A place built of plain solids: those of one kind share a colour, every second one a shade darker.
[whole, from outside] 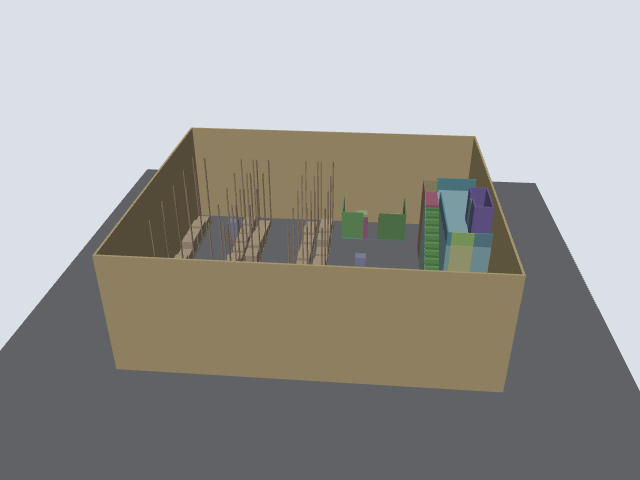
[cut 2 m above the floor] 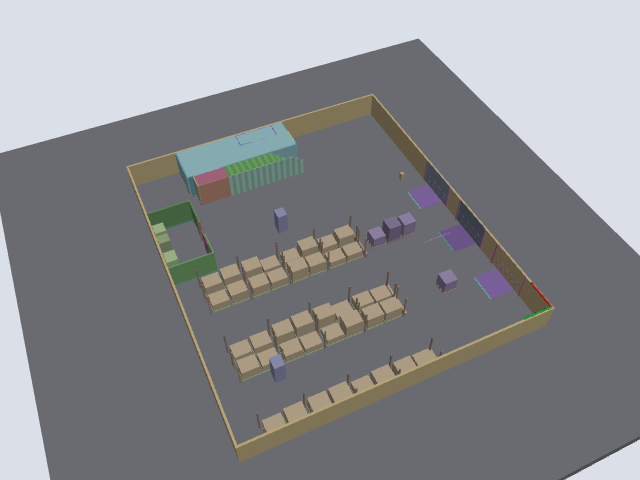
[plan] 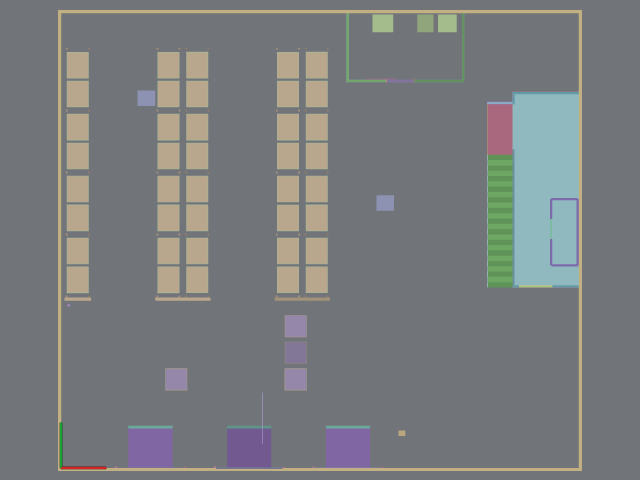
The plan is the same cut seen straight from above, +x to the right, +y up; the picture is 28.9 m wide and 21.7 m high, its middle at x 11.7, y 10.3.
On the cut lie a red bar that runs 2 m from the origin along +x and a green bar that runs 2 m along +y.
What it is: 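Racking aisles and the goods-in floor of a storage hall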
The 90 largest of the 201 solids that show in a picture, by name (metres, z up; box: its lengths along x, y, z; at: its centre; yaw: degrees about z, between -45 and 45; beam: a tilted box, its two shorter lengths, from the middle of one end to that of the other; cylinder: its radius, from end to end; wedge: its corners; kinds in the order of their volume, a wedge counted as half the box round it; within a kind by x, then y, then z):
{
 "mezz_deck_1": {"box": [3.0, 8.84, 5.18], "at": [21.9, 12.57, 2.54]},
 "wall_1": {"box": [0.15, 20.85, 8.34], "at": [-0.07, 10.28, 4.12]},
 "wall_2": {"box": [23.7, 0.15, 8.34], "at": [11.7, -0.07, 4.12]},
 "wall_3": {"box": [23.7, 0.15, 8.34], "at": [11.7, 20.63, 4.12]},
 "wall_4": {"box": [0.15, 20.85, 8.34], "at": [23.48, 10.28, 4.12]},
 "row_load_1": {"box": [0.95, 1.16, 0.79], "at": [0.75, 8.5, 0.53]},
 "row_load_2": {"box": [0.95, 1.16, 0.88], "at": [0.75, 9.8, 0.58]},
 "row_load_3": {"box": [0.95, 1.16, 0.97], "at": [0.75, 11.3, 0.63]},
 "row_load_4": {"box": [0.95, 1.16, 0.71], "at": [0.75, 12.6, 0.5]},
 "row_load_5": {"box": [0.95, 1.16, 1.15], "at": [0.75, 14.1, 0.72]},
 "row_load_6": {"box": [0.95, 1.16, 1.06], "at": [0.75, 15.4, 0.67]},
 "row_load_7": {"box": [0.95, 1.16, 1.04], "at": [0.75, 16.9, 0.66]},
 "row_load_8": {"box": [0.95, 1.16, 0.73], "at": [0.75, 18.2, 0.51]},
 "row_load_9": {"box": [0.95, 1.16, 0.94], "at": [4.85, 8.5, 0.61]},
 "row_load_10": {"box": [0.95, 1.16, 1.03], "at": [4.85, 9.8, 0.65]},
 "row_load_11": {"box": [0.95, 1.16, 1.2], "at": [4.85, 11.3, 0.74]},
 "row_load_12": {"box": [0.95, 1.16, 0.56], "at": [4.85, 12.6, 0.42]},
 "row_load_13": {"box": [0.95, 1.16, 0.61], "at": [4.85, 14.1, 0.44]},
 "row_load_14": {"box": [0.95, 1.16, 0.71], "at": [4.85, 15.4, 0.5]},
 "row_load_15": {"box": [0.95, 1.16, 0.67], "at": [4.85, 16.9, 0.47]},
 "row_load_16": {"box": [0.95, 1.16, 0.81], "at": [4.85, 18.2, 0.55]},
 "row_load_17": {"box": [0.95, 1.16, 0.61], "at": [6.15, 8.5, 0.45]},
 "row_load_18": {"box": [0.95, 1.16, 0.72], "at": [6.15, 9.8, 0.5]},
 "row_load_19": {"box": [0.95, 1.16, 0.56], "at": [6.15, 11.3, 0.42]},
 "row_load_20": {"box": [0.95, 1.16, 1.06], "at": [6.15, 12.6, 0.67]},
 "row_load_21": {"box": [0.95, 1.16, 1.15], "at": [6.15, 14.1, 0.71]},
 "row_load_22": {"box": [0.95, 1.16, 1.02], "at": [6.15, 15.4, 0.65]},
 "row_load_23": {"box": [0.95, 1.16, 0.7], "at": [6.15, 16.9, 0.49]},
 "row_load_24": {"box": [0.95, 1.16, 0.57], "at": [6.15, 18.2, 0.42]},
 "row_load_25": {"box": [0.95, 1.16, 0.61], "at": [10.25, 8.5, 0.44]},
 "row_load_26": {"box": [0.95, 1.16, 0.56], "at": [10.25, 9.8, 0.42]},
 "row_load_27": {"box": [0.95, 1.16, 0.94], "at": [10.25, 11.3, 0.61]},
 "row_load_28": {"box": [0.95, 1.16, 1.07], "at": [10.25, 12.6, 0.67]},
 "row_load_29": {"box": [0.95, 1.16, 0.74], "at": [10.25, 14.1, 0.51]},
 "row_load_30": {"box": [0.95, 1.16, 0.87], "at": [10.25, 15.4, 0.58]},
 "row_load_31": {"box": [0.95, 1.16, 0.95], "at": [10.25, 16.9, 0.62]},
 "row_load_32": {"box": [0.95, 1.16, 0.65], "at": [10.25, 18.2, 0.47]},
 "row_load_33": {"box": [0.95, 1.16, 1.02], "at": [11.55, 8.5, 0.65]},
 "row_load_34": {"box": [0.95, 1.16, 0.66], "at": [11.55, 9.8, 0.47]},
 "row_load_35": {"box": [0.95, 1.16, 1.18], "at": [11.55, 11.3, 0.73]},
 "row_load_36": {"box": [0.95, 1.16, 0.61], "at": [11.55, 12.6, 0.45]},
 "row_load_37": {"box": [0.95, 1.16, 0.58], "at": [11.55, 14.1, 0.43]},
 "row_load_38": {"box": [0.95, 1.16, 1.13], "at": [11.55, 15.4, 0.7]},
 "row_load_39": {"box": [0.95, 1.16, 1.16], "at": [11.55, 16.9, 0.72]},
 "row_load_40": {"box": [0.95, 1.16, 0.94], "at": [11.55, 18.2, 0.61]},
 "mezz_steps_1": {"box": [1.1, 0.24, 1.82], "at": [19.85, 10.19, 0.86]},
 "mezz_steps_2": {"box": [1.1, 0.24, 2.02], "at": [19.85, 10.43, 0.96]},
 "mezz_steps_3": {"box": [1.1, 0.24, 2.22], "at": [19.85, 10.67, 1.06]},
 "mezz_steps_4": {"box": [1.1, 0.24, 2.42], "at": [19.85, 10.91, 1.16]},
 "mezz_steps_5": {"box": [1.1, 0.24, 2.61], "at": [19.85, 11.15, 1.26]},
 "mezz_steps_6": {"box": [1.1, 0.24, 2.81], "at": [19.85, 11.39, 1.36]},
 "mezz_steps_7": {"box": [1.1, 0.24, 3.01], "at": [19.85, 11.63, 1.45]},
 "mezz_steps_8": {"box": [1.1, 0.24, 3.2], "at": [19.85, 11.87, 1.55]},
 "mezz_steps_9": {"box": [1.1, 0.24, 3.4], "at": [19.85, 12.11, 1.65]},
 "mezz_steps_10": {"box": [1.1, 0.24, 3.6], "at": [19.85, 12.35, 1.75]},
 "mezz_steps_11": {"box": [1.1, 0.24, 3.8], "at": [19.85, 12.59, 1.85]},
 "mezz_steps_12": {"box": [1.1, 0.24, 3.99], "at": [19.85, 12.83, 1.95]},
 "mezz_steps_13": {"box": [1.1, 0.24, 4.19], "at": [19.85, 13.07, 2.05]},
 "mezz_steps_14": {"box": [1.1, 0.24, 4.39], "at": [19.85, 13.31, 2.14]},
 "mezz_steps_15": {"box": [1.1, 0.24, 4.58], "at": [19.85, 13.55, 2.24]},
 "mezz_steps_16": {"box": [1.1, 0.24, 4.78], "at": [19.85, 13.79, 2.34]},
 "mezz_steps_17": {"box": [1.1, 0.24, 4.98], "at": [19.85, 14.03, 2.44]},
 "mezz_head_landing_1": {"box": [1.1, 2.29, 5.18], "at": [19.85, 15.3, 2.54]},
 "mezz_par_whole_1": {"box": [0.1, 6.14, 6.18], "at": [20.45, 11.32, 3.04]},
 "mezz_par_whole_2": {"box": [3.0, 0.1, 6.18], "at": [21.9, 16.94, 3.04]},
 "mezz_par_whole_3": {"box": [1.2, 0.1, 6.18], "at": [22.8, 8.2, 3.04]},
 "office_1": {"box": [0.1, 1.2, 7.68], "at": [22.15, 9.75, 3.79]},
 "office_2": {"box": [0.1, 0.9, 7.68], "at": [22.15, 11.7, 3.79]},
 "office_3": {"box": [1.2, 0.1, 7.68], "at": [22.75, 9.15, 3.79]},
 "office_4": {"box": [1.2, 0.1, 7.68], "at": [22.75, 12.15, 3.79]},
 "office_5": {"box": [0.1, 3.0, 7.68], "at": [23.35, 10.65, 3.79]},
 "mezz_par_1": {"box": [0.1, 6.14, 6.14], "at": [20.45, 11.32, 3.02]},
 "mezz_par_2": {"box": [1.2, 0.1, 6.14], "at": [22.8, 8.2, 3.02]},
 "lane_load_1": {"box": [0.95, 0.95, 0.97], "at": [5.2, 4.0, 0.63]},
 "lane_load_2": {"box": [0.95, 0.95, 1.22], "at": [10.6, 4.0, 0.75]},
 "lane_load_3": {"box": [0.95, 0.95, 1.39], "at": [10.6, 5.2, 0.83]},
 "lane_load_4": {"box": [0.95, 0.95, 0.87], "at": [10.6, 6.4, 0.57]},
 "room_stock_1": {"box": [0.94, 0.8, 1.23], "at": [14.54, 20.09, 0.57]},
 "room_stock_2": {"box": [0.74, 0.8, 1.02], "at": [16.46, 20.09, 0.46]},
 "room_stock_3": {"box": [0.86, 0.8, 1.08], "at": [17.46, 20.09, 0.49]},
 "room_wall_1": {"box": [0.1, 3.01, 2.55], "at": [12.95, 19.05, 1.23]},
 "room_wall_2": {"box": [2.25, 0.1, 2.55], "at": [17.1, 17.49, 1.23]},
 "room_wall_3": {"box": [0.1, 3.01, 2.55], "at": [18.18, 19.05, 1.23]},
 "left_cage_1": {"box": [0.8, 0.7, 1.75], "at": [3.85, 16.71, 0.82]},
 "left_cage_2": {"box": [0.8, 0.7, 1.75], "at": [14.65, 11.97, 0.82]},
 "mezz_gate_base_1": {"box": [1.5, 0.1, 5.18], "at": [21.45, 8.2, 2.54]},
 "mezz_landing_whole_1": {"box": [1.14, 0.1, 6.18], "at": [19.83, 16.49, 3.04]},
 "mezz_landing_1": {"box": [1.14, 0.1, 6.14], "at": [19.83, 16.49, 3.02]},
 "mezz_rail_head_1": {"box": [0.04, 2.29, 6.18], "at": [19.28, 15.3, 3.04]},
 "shutter_1": {"box": [3.0, 0.05, 3.25], "at": [8.5, -0.03, 1.57]}
}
